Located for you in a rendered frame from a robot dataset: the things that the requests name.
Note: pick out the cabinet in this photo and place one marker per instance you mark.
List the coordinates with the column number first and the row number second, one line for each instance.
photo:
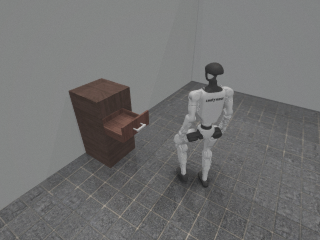
column 92, row 103

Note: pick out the handle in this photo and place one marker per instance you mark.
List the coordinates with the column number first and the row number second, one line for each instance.
column 143, row 125

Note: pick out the right robot hand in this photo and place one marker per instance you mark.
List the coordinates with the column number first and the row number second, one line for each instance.
column 223, row 129

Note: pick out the right robot upper arm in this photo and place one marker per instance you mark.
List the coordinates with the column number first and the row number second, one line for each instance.
column 228, row 110

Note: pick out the left robot upper arm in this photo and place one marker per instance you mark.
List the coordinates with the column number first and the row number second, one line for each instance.
column 193, row 98

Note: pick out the left robot hand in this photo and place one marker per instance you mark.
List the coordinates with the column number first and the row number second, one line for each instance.
column 177, row 140

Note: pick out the robot left forearm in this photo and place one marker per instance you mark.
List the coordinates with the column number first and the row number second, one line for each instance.
column 185, row 127

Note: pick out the robot head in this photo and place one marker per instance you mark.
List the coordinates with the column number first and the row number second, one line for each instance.
column 214, row 69

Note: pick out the robot right foot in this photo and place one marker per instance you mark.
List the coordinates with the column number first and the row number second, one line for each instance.
column 204, row 182

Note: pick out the robot right forearm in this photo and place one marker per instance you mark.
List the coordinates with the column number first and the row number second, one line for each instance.
column 225, row 120

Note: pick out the drawer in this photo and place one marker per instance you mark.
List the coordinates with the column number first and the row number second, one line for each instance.
column 119, row 125

